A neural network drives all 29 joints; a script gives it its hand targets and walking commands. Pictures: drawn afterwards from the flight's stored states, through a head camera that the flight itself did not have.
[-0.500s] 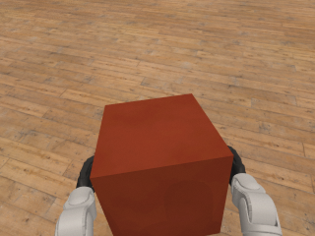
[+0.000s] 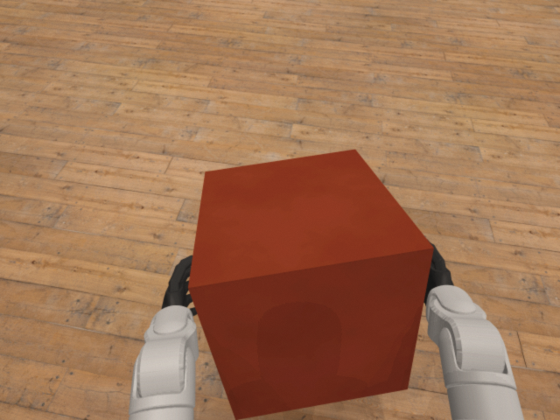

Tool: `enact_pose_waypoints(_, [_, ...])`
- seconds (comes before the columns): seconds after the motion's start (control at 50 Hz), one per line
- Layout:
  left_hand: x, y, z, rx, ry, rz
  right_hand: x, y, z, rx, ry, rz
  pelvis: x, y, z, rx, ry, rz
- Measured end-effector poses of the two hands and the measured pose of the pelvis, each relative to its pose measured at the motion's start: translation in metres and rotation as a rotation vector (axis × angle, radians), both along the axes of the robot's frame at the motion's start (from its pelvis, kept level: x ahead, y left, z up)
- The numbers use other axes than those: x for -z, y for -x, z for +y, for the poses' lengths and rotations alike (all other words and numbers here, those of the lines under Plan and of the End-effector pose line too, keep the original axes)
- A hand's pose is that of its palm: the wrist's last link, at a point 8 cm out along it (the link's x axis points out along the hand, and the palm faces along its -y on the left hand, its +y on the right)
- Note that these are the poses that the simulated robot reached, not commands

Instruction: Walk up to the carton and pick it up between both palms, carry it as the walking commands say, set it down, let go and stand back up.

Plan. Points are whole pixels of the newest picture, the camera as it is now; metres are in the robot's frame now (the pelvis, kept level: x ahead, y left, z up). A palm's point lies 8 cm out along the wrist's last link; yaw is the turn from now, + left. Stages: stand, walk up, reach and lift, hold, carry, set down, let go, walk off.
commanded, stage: carry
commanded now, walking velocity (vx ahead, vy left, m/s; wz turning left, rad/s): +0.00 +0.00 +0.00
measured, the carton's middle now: (300, 273) +0.37 -0.01 -0.05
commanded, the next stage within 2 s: none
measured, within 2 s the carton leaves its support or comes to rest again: neither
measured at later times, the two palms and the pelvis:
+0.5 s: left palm (203, 102) +0.75 +0.18 +0.01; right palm (367, 95) +0.74 -0.17 +0.04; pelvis +0.48 +0.01 -0.03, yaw +2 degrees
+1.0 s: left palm out of the picture +1.18 +0.15 +0.10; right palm out of the picture +1.12 -0.20 +0.10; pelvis +0.90 +0.01 +0.01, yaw -3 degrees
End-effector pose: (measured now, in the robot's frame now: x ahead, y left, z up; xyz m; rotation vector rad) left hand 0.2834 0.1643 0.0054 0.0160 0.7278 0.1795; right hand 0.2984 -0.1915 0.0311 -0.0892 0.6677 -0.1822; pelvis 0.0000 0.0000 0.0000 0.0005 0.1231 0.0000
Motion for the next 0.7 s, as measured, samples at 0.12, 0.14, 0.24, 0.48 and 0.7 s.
enact_pose_waypoints(0.12, [0.001,-0.097,0.043,-0.060,-0.004,-0.018,0.010,-0.110,0.044,0.001,-0.068,-0.015,0.009,-0.111,0.011,0.044,0.013,-0.024])
enact_pose_waypoints(0.14, [-0.001,-0.115,0.048,-0.058,-0.008,-0.013,0.012,-0.125,0.048,0.012,-0.081,-0.009,0.008,-0.132,0.014,0.054,0.024,-0.024])
enact_pose_waypoints(0.24, [-0.012,-0.224,0.048,0.008,-0.051,-0.005,0.026,-0.203,0.048,0.054,-0.103,-0.001,0.009,-0.226,0.028,0.069,0.057,0.001])
enact_pose_waypoints(0.48, [-0.008,-0.460,0.012,-0.029,0.134,-0.104,-0.006,-0.423,0.014,0.185,-0.095,-0.094,0.038,-0.460,0.012,-0.036,0.072,-0.008])
enact_pose_waypoints(0.7, [-0.055,-0.618,0.064,-0.216,0.079,-0.104,-0.036,-0.645,0.068,0.024,-0.110,-0.064,0.020,-0.682,0.026,0.014,0.008,-0.053])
